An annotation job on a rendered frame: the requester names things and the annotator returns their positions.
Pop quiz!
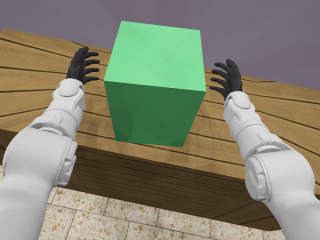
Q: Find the left robot upper arm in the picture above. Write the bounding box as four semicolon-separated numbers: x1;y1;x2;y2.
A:
0;127;78;240

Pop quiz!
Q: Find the robot right forearm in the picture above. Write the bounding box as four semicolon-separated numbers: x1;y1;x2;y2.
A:
223;91;316;192

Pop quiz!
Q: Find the carton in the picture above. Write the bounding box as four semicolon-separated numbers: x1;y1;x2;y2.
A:
103;21;207;147

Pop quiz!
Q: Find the pedestal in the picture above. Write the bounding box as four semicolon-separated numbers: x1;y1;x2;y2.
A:
0;28;320;232

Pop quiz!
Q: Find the left robot hand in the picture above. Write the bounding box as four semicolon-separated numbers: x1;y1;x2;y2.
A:
66;46;100;86

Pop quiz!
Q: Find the right robot hand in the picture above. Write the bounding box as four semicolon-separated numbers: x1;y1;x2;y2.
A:
209;59;243;101

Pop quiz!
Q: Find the right robot upper arm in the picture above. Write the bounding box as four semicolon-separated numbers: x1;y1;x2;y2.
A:
245;150;320;240

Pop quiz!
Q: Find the robot left forearm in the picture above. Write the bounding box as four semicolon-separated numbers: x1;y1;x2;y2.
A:
2;78;86;177

